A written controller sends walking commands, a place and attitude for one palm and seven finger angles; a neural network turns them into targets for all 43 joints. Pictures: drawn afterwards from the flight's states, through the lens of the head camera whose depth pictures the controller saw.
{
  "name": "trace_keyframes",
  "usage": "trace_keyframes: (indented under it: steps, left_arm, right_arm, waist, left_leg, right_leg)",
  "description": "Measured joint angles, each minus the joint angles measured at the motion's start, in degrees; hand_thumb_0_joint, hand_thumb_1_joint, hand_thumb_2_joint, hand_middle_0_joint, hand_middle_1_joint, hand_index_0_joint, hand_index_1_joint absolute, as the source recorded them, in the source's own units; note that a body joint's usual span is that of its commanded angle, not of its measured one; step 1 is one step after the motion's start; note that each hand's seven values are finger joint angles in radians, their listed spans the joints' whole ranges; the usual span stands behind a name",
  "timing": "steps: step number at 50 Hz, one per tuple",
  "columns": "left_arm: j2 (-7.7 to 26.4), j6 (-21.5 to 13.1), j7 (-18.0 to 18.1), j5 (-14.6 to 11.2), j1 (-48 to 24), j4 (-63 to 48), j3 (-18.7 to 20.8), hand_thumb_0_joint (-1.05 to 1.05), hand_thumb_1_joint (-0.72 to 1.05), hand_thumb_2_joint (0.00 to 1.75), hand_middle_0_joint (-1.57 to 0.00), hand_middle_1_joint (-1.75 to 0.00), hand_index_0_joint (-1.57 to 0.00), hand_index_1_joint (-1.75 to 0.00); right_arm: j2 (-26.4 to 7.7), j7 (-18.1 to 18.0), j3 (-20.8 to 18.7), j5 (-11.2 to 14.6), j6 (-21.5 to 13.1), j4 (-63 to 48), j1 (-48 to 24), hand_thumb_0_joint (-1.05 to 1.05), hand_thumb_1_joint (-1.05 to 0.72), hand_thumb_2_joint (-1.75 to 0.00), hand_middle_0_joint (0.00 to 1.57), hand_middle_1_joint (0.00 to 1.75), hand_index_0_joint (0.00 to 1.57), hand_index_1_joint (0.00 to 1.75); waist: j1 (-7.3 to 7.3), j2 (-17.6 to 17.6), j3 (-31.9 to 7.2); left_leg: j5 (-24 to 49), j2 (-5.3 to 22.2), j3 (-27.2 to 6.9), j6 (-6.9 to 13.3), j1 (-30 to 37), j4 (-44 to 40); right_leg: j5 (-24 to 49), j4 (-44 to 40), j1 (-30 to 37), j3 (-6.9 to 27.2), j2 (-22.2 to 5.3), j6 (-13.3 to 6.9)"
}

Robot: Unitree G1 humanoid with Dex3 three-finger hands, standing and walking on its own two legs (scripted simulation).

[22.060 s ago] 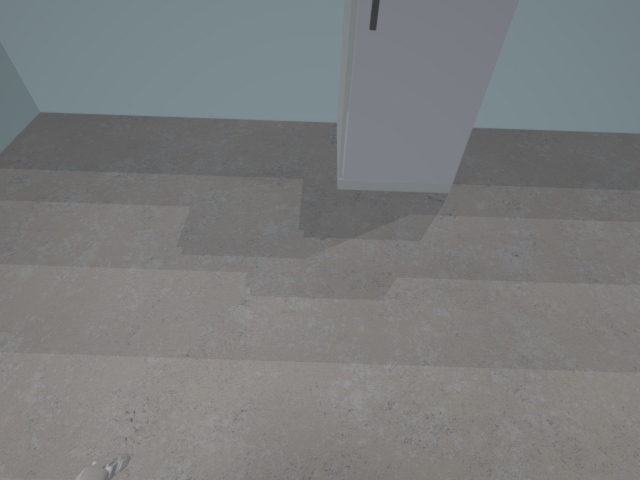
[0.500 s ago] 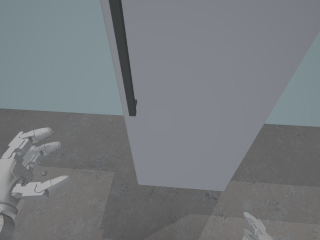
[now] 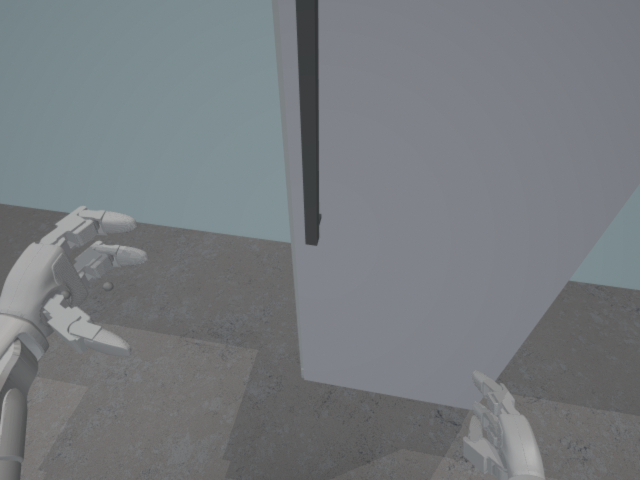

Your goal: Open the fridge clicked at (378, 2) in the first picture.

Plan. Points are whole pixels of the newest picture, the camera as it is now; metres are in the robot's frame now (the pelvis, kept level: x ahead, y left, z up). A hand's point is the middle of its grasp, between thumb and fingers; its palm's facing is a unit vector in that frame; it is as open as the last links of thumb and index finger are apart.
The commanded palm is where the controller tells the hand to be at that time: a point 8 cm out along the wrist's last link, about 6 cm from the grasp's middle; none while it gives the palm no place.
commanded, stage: raise the hand to about handle height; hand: left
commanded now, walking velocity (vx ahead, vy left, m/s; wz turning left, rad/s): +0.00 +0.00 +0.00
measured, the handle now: (313, 105) +0.51 +0.07 +0.24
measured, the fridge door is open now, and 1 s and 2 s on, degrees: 0 0 0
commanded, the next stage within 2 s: move the hooked fingers beside the handle in 0.70 s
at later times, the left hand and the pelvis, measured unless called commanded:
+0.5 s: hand (107, 250) +0.27 +0.25 +0.20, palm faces +0.00 -0.99 -0.11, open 14.0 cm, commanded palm +0.24 +0.30 +0.20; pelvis +0.00 -0.02 +0.00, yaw +0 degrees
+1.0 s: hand (136, 236) +0.30 +0.24 +0.18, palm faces +0.02 -1.00 -0.09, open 14.0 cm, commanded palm +0.27 +0.28 +0.20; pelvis +0.01 -0.03 +0.00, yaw +0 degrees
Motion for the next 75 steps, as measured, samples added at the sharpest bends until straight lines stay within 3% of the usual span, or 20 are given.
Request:
trace_keyframes:
  steps: [7, 15, 18, 25, 33, 41, 45, 51, 58, 66, 75]
  left_arm:
    - [1.50, -1.90, -0.46, -0.41, -4.52, -1.67, 2.87, -0.01, -0.49, 0.31, -0.31, -1.19, -0.31, -1.19]
    - [5.89, 5.38, -3.25, 0.36, -10.67, 8.13, 4.18, -0.01, -0.50, 0.30, -0.30, -1.20, -0.31, -1.20]
    - [4.79, 5.29, -3.91, 0.33, -8.59, 6.85, 3.39, -0.01, -0.50, 0.30, -0.30, -1.20, -0.30, -1.20]
    - [1.73, 0.42, -2.39, -0.69, -5.08, 1.50, 4.48, -0.02, -0.50, 0.30, -0.31, -1.20, -0.31, -1.20]
    - [3.16, 3.44, -1.51, 0.70, -7.87, 5.93, 4.40, -0.01, -0.50, 0.30, -0.31, -1.20, -0.31, -1.20]
    - [2.24, 1.18, -3.41, -1.14, -6.12, 4.24, 4.55, -0.01, -0.50, 0.30, -0.31, -1.20, -0.31, -1.20]
    - [2.54, 1.90, -2.63, -0.58, -8.17, 7.32, 4.97, -0.01, -0.50, 0.30, -0.31, -1.20, -0.31, -1.20]
    - [1.79, 2.73, -1.48, 1.37, -11.25, 8.98, 2.08, -0.01, -0.50, 0.30, -0.30, -1.20, -0.30, -1.20]
    - [0.12, 0.50, -0.86, 0.16, -11.27, 6.11, 1.57, -0.02, -0.50, 0.30, -0.31, -1.20, -0.31, -1.20]
    - [-0.42, 4.54, 2.57, 2.34, -13.65, 9.29, -0.56, -0.01, -0.50, 0.30, -0.30, -1.20, -0.31, -1.20]
    - [-3.50, 1.50, 5.24, 3.09, -18.75, 9.35, -4.19, -0.02, -0.50, 0.30, -0.30, -1.20, -0.31, -1.20]
  right_arm:
    - [0.91, -0.30, 1.36, -0.24, 0.49, 1.83, 0.94, 0.02, -0.90, -0.90, 0.21, 0.30, 0.20, 0.30]
    - [-0.94, 0.16, 0.85, 1.06, 1.96, 2.27, 1.77, 0.02, -0.90, -0.90, 0.21, 0.30, 0.20, 0.30]
    - [-1.74, 0.45, 0.26, 1.07, 1.99, 1.95, 1.88, 0.02, -0.90, -0.90, 0.21, 0.30, 0.20, 0.30]
    - [-1.45, 0.30, -0.44, 0.46, 0.89, 2.35, 2.18, 0.02, -0.90, -0.90, 0.20, 0.30, 0.20, 0.30]
    - [-1.96, -0.05, -0.77, 1.11, 0.93, 2.04, 1.40, 0.02, -0.90, -0.90, 0.20, 0.30, 0.20, 0.30]
    - [-1.29, 0.21, -0.59, 0.91, 1.18, 2.47, 0.65, 0.02, -0.90, -0.90, 0.20, 0.30, 0.20, 0.30]
    - [-1.36, 0.19, -0.70, 1.19, 1.42, 2.51, 0.73, 0.02, -0.90, -0.90, 0.20, 0.30, 0.20, 0.30]
    - [-2.11, -0.40, -1.20, 1.34, 1.80, 2.39, 0.62, 0.02, -0.90, -0.90, 0.20, 0.30, 0.20, 0.30]
    - [-1.26, -0.03, -1.12, 0.96, 1.91, 2.61, 0.97, 0.02, -0.91, -0.90, 0.20, 0.30, 0.20, 0.30]
    - [-1.43, 0.13, -1.38, 1.30, 3.28, 2.08, 1.38, 0.02, -0.91, -0.90, 0.20, 0.30, 0.20, 0.30]
    - [-0.47, -0.24, -0.81, 0.72, 3.73, 3.51, 0.66, 0.02, -0.91, -0.90, 0.20, 0.30, 0.20, 0.30]
  waist:
    - [0.43, -0.66, 0.70]
    - [-0.59, 0.79, 0.09]
    - [-1.02, 0.97, 0.37]
    - [-1.15, -0.30, 0.09]
    - [-0.74, 0.83, 0.22]
    - [-0.77, 0.66, -0.81]
    - [-0.68, 0.48, -1.05]
    - [-0.87, 0.69, 0.10]
    - [-1.73, 0.08, -0.84]
    - [-1.85, 0.48, -0.83]
    - [-1.97, -0.43, -0.09]
  left_leg:
    - [1.30, -0.05, -0.23, -0.34, 2.63, -2.60]
    - [2.47, 0.00, -0.60, -0.64, 2.49, -3.95]
    - [2.38, 0.21, -0.41, -0.76, 2.21, -3.71]
    - [1.70, 0.91, -0.15, -1.46, 3.46, -3.71]
    - [1.45, 1.15, -0.77, -2.01, 3.25, -3.40]
    - [0.50, 1.51, -0.45, -2.42, 3.14, -2.72]
    - [-0.09, 1.67, -0.62, -2.61, 2.80, -1.92]
    - [-0.05, 1.38, -0.91, -2.42, 2.09, -1.62]
    - [-0.22, 1.23, 0.02, -2.24, 2.57, -2.28]
    - [-0.30, 0.92, 0.05, -1.86, 2.13, -2.02]
    - [0.36, 0.52, 0.06, -1.58, 2.57, -2.89]
  right_leg:
    - [1.13, -2.32, 2.51, -0.18, 0.12, -0.33]
    - [1.77, -3.04, 2.16, -0.54, 0.26, -0.64]
    - [1.63, -2.59, 1.69, -0.31, 0.41, -0.80]
    - [1.17, -2.74, 2.80, 0.10, 1.11, -1.44]
    - [0.71, -2.50, 2.78, -0.46, 1.43, -1.89]
    - [-0.27, -1.55, 2.39, -0.05, 1.70, -2.17]
    - [-0.76, -1.04, 2.23, -0.18, 1.86, -2.30]
    - [-0.91, -0.63, 1.61, -0.50, 1.61, -2.24]
    - [-1.07, -0.65, 1.49, 0.44, 1.35, -2.03]
    - [-1.08, -0.51, 1.16, 0.44, 1.03, -1.68]
    - [-0.59, -1.04, 1.47, 0.43, 0.67, -1.45]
